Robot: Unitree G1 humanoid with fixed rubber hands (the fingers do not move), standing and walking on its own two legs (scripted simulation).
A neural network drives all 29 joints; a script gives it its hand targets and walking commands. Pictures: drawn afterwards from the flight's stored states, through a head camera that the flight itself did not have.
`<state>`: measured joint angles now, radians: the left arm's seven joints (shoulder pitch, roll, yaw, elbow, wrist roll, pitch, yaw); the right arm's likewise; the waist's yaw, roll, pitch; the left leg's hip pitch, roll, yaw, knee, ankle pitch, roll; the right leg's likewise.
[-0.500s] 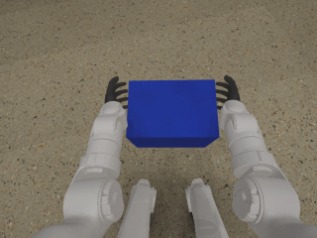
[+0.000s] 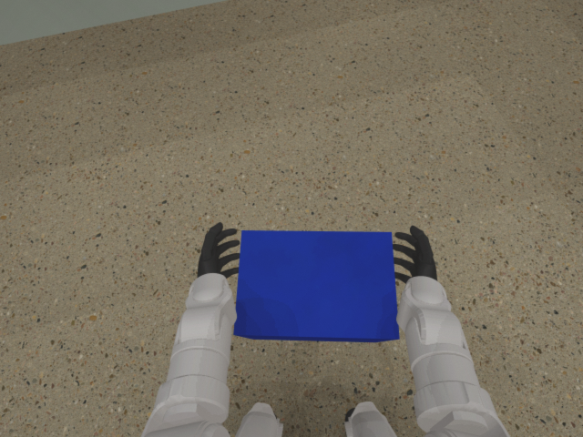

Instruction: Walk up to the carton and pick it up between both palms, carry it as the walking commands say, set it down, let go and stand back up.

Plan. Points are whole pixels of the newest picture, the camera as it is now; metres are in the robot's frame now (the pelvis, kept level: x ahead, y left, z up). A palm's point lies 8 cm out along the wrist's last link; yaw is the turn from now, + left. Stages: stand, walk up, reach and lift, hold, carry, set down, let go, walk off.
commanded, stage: reach and lift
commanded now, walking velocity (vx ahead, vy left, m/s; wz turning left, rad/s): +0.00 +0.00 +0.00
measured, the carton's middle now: (314, 291) +0.36 +0.01 -0.15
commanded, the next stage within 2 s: hold in 2.00 s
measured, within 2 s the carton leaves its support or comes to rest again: neither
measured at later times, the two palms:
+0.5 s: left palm (185, 270) +0.34 +0.16 +0.03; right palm (436, 271) +0.34 -0.13 +0.03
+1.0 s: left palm (160, 258) +0.32 +0.17 +0.11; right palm (462, 260) +0.33 -0.13 +0.10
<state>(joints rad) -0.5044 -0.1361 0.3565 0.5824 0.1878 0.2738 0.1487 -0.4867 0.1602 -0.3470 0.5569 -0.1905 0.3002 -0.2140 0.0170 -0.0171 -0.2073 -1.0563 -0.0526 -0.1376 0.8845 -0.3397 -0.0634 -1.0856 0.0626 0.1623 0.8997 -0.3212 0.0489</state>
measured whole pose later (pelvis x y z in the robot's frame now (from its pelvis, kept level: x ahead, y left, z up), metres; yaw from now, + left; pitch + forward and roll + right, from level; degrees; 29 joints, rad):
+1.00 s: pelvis +0.02 +0.00 +0.07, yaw +0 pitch +1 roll +0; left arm -0.41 -0.17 0.36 0.51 0.30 0.59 0.11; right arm -0.39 0.18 -0.32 0.53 -0.28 0.60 -0.17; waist 0.03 -0.01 -0.14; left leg -0.23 -0.01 -0.14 0.39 -0.19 -0.04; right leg -0.25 0.03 0.15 0.39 -0.17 0.03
